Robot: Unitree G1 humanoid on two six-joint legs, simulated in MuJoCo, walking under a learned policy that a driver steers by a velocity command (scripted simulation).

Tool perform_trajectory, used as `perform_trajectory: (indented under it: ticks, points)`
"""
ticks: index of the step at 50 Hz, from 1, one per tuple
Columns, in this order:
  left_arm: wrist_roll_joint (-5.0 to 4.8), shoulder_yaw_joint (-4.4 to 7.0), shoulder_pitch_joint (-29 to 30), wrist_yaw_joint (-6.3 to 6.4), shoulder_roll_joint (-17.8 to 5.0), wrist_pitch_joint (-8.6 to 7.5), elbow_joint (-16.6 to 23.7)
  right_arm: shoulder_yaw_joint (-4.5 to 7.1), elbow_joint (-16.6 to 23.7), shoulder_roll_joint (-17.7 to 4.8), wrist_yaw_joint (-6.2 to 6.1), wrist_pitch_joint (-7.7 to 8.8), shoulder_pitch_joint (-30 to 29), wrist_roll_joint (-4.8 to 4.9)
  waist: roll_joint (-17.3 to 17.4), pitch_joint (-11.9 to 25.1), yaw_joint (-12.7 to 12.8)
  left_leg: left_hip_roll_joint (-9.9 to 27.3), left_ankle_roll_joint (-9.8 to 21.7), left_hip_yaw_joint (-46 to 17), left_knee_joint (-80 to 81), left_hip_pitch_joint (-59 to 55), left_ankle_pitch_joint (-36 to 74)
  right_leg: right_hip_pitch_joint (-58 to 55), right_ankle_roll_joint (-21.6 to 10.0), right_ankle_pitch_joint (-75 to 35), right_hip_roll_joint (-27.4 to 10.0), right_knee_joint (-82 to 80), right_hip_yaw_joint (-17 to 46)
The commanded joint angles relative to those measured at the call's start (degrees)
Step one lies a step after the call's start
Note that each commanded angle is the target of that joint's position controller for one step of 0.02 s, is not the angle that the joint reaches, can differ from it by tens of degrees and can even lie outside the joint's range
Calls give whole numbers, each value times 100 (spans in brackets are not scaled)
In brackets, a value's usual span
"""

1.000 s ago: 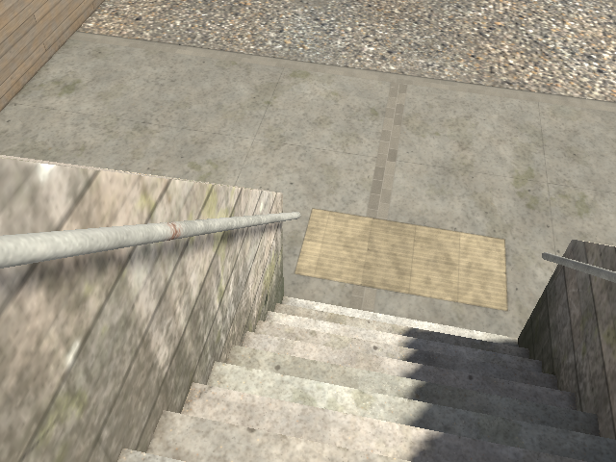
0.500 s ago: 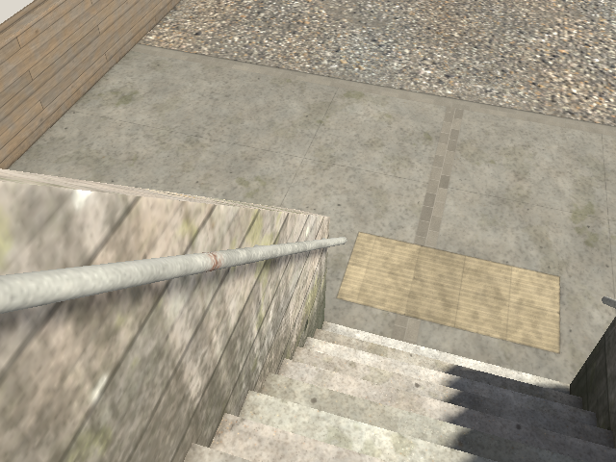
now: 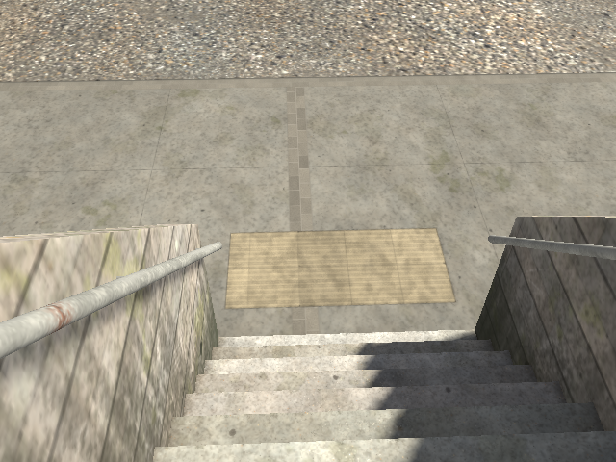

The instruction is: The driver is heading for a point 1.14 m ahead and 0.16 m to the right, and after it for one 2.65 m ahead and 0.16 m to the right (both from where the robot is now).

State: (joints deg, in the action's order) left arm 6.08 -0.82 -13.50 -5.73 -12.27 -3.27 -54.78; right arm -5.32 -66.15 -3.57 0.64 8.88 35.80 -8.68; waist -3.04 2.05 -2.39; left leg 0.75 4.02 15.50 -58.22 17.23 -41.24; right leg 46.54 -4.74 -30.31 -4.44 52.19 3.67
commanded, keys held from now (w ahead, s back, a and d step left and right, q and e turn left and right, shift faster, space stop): w+e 0.36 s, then w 0.64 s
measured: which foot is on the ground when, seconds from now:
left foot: down 0.00-0.20, up 0.22-0.56, down 0.58-1.00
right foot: up 0.00-0.20, down 0.22-0.58, up 0.60-1.00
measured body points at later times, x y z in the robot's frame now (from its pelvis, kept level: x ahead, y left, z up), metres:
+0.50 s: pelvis +0.26 -0.03 -0.24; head +0.26 -0.03 +0.21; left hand +0.18 +0.17 -0.39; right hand +0.34 -0.28 -0.36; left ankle +0.41 +0.07 -0.94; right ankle +0.13 -0.13 -0.88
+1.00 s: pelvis +0.50 -0.04 -0.49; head +0.50 -0.04 -0.04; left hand +0.73 +0.11 -0.61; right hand +0.29 -0.17 -0.63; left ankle +0.36 +0.07 -1.10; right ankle +0.60 -0.17 -1.21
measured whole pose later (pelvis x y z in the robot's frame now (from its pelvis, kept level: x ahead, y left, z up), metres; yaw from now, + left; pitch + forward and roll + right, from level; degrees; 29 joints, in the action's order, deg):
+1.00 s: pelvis +0.50 -0.04 -0.49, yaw -17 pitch +2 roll +2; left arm 1.2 -1.7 -6.0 -4.3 -12.7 -2.6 -51.9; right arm -2.0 -62.6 -8.9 -0.4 5.5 34.7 -2.6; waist -2.0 2.3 -8.9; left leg -7.9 7.7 5.1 -69.0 16.2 -48.4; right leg 28.8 -1.1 -24.3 -2.1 27.4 -1.3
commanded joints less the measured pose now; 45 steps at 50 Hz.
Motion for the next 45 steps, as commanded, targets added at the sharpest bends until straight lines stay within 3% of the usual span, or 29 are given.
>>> perform_trajectory:
  ticks: [1, 5, 7, 8, 9, 10, 11, 12, 13, 14, 15, 16, 17, 19, 21, 23, 27, 28, 29, 30, 31, 33, 34, 36, 38, 39, 40, 42, 45]
  points:
    - [31, 31, 24, 41, -424, 54, 154, 107, 105, -836, -48, 22, 327, 73, 587, -1275, 170, 1776, 510, -1625, 1450, 833, 2301, -517, 74, 92, -48, -565, -145]
    - [8, 2, 1438, 8, -187, 102, 513, 317, -228, -923, -251, -232, 788, 232, 595, -1612, -460, 2086, 425, -2171, 909, -1005, 3117, 277, 41, 1249, -333, -2547, -78]
    - [95, 83, -95, 117, -172, 67, -93, 458, 36, -1301, 27, -323, -67, -45, 782, -953, 333, 2028, 451, -1623, 12, 586, 3957, -2741, 119, 1691, 15, -1216, -653]
    - [27, 264, -873, 199, -564, 42, -622, 434, 67, -1117, 150, -346, -476, 46, 542, -792, 562, 1831, 150, -1180, -1040, 652, 3705, -3405, 83, 1372, -226, -1956, -439]
    - [5, 519, -1426, 243, -1038, -23, -886, 523, 122, -1273, 161, -409, -801, 387, 6, -839, 824, 1123, -77, -787, -2336, 282, 2802, -3802, 120, 1695, 81, -3722, -1071]
    - [21, 684, -2501, 294, -1131, -92, -1437, 711, 119, -1895, 233, -530, -985, 325, -778, -579, 1431, 481, -173, -420, -4442, 587, 1536, -5063, -63, 864, 292, -4717, -1579]
    - [6, 803, -3308, 344, -1194, -133, -1729, 773, 123, -1719, 451, -572, -897, 149, -1307, -144, 1641, 68, -68, -858, -6017, 2636, -475, -7091, -457, 1082, 126, -3640, -802]
    - [6, 848, -3886, 428, -1689, -183, -1796, 761, 619, -1127, 621, -451, -922, 321, -986, 942, 1364, -236, -64, -1248, -6732, 3763, -727, -8505, -1237, -1959, -560, -1584, 314]
    - [137, 786, -4593, 390, -1367, -209, -2122, 597, 1318, -660, 656, -251, -1624, 512, -449, 1161, 1634, -131, -41, -1575, -6611, 5303, -728, -9478, -1723, -1592, -1345, -1575, 1154]
    - [32, 636, -3676, 264, -890, -253, -1901, 651, 1898, -1006, 540, -85, -2645, 711, 356, 405, 1365, 226, -214, -1958, -5393, 6473, -294, -8608, -1683, 81, -1637, -1503, 1646]
    - [11, 449, -2443, 127, -488, -284, -1526, 702, 1944, -1047, 323, -50, -2284, 712, -122, -275, 688, 544, -142, -2533, -4951, 6606, 340, -6750, -1833, 2125, -2050, -1916, 2838]
    - [104, 4, -1539, 168, 672, -313, -1183, 601, 1699, -932, 121, -172, -2158, 446, 1073, -934, 355, 1239, 95, -2961, -2392, 5768, 2127, -4643, -1343, 2575, -1796, -2023, 1917]
    - [-115, -117, -1033, 209, 745, -243, -802, 628, 1270, -981, 32, -326, -1585, 430, 1307, -1287, 54, 1136, 22, -2447, -265, 3578, 4173, -2172, -1253, 2489, -1341, -2065, 883]
    - [-28, 78, -1102, 144, -402, -330, -563, 436, 1064, -499, 378, -537, -1080, 371, -392, -966, -280, 379, -186, -1279, -1551, 304, 5224, 652, -1230, 2741, -277, -1855, 239]
    - [129, -66, -1040, 310, -119, -447, -268, 431, 818, -803, 510, -472, -765, 336, 781, -719, -109, 489, -294, -1809, 776, -1015, 8665, 1618, -525, 5207, 418, -803, -329]
    - [110, -33, -1095, 406, -548, -420, -168, 506, 1247, -1234, 460, -543, -1384, 276, 111, -751, -31, 225, -591, -1429, 1069, -1412, 7144, 1323, -590, 6283, 220, -367, 213]
    - [-173, 8, -1948, 349, -758, -86, -295, 616, 1326, -1642, 409, -526, -1752, 386, 349, -924, 284, 647, -220, -2047, 4606, -299, 5509, -1950, -626, 5098, -336, 1479, 1925]
    - [77, 108, -1593, 149, -1306, 48, -246, 741, 815, -1768, 388, -429, -287, 486, 251, -462, -314, 360, -219, -1247, 3855, -2212, 6290, -1296, -478, 4694, -207, 2553, 1500]
    - [60, 76, -2117, -92, -840, 110, -631, 1032, 364, -2255, 264, -371, 974, 379, 1093, -376, -807, 849, 326, -1942, 5204, -3224, 6141, -701, -39, 4606, 318, 4566, 1547]
    - [-222, 237, -2790, -277, -431, 55, -571, 1134, 235, -2742, 354, -356, 1527, 149, 2166, 359, -552, 1455, 1024, -2069, 2190, -4937, 10674, 1117, 123, 7598, 1404, 7430, 435]
    - [-437, 297, -2823, -285, -356, -37, -287, 1223, 333, -3004, 479, -342, 1177, 250, 1767, 626, -22, 1888, 1558, -2723, 1719, -5104, 11689, 2559, 130, 7563, 1277, 8294, -210]
    - [-542, 284, -1208, -44, -475, -190, 463, 1176, 461, -2488, 556, -455, 428, 287, 760, -137, -266, 2540, 2112, -4328, 2460, -3410, 8510, 4051, 180, 6477, 604, 7627, 125]
    - [-455, 152, -1193, 90, -185, -185, 409, 841, 446, -1441, 532, -490, -117, 248, 127, -507, 197, 2687, 1909, -4242, 2638, -2353, 7145, 3766, 93, 5596, -172, 6370, 771]
    - [-253, -83, -1264, 67, 388, -132, 370, 507, 242, -475, 285, -415, -307, 113, -178, -1393, 531, 1758, 1260, -2958, 2972, -143, 6105, 2842, -167, 3435, -576, 3766, 675]
    - [-165, -22, -743, -201, 132, -41, 166, 359, 314, -536, 88, -99, -515, 440, 398, -1031, 359, 702, 888, -1936, 2800, 2093, 5055, 238, -27, 861, -293, 1593, -250]
    - [-201, -104, -607, -357, 194, -34, 197, 356, 192, -1032, 110, 10, -357, 346, 1001, -776, 461, 553, 728, -2084, 2713, 2941, 4798, -815, 217, 522, -74, 2743, -485]
    - [-183, -106, -617, -418, 0, -39, 242, 386, 75, -1295, 31, 69, -298, 334, 738, -759, 475, 630, 685, -2464, 2227, 2454, 4487, -86, 250, 337, -123, 2465, -4]
    - [44, 17, 289, -228, -615, -118, 420, 372, 301, -1341, -148, 174, -148, 419, 258, -612, 105, 294, 337, -2272, 1511, 1562, 3438, 44, 169, -747, 1, 146, -178]
    - [7, -6, 519, -116, -599, -34, 386, 405, 470, -1674, -68, -6, -88, 436, 843, -745, 89, 452, 561, -2665, 1273, 2317, 3026, -1520, 297, -287, 423, -249, -711]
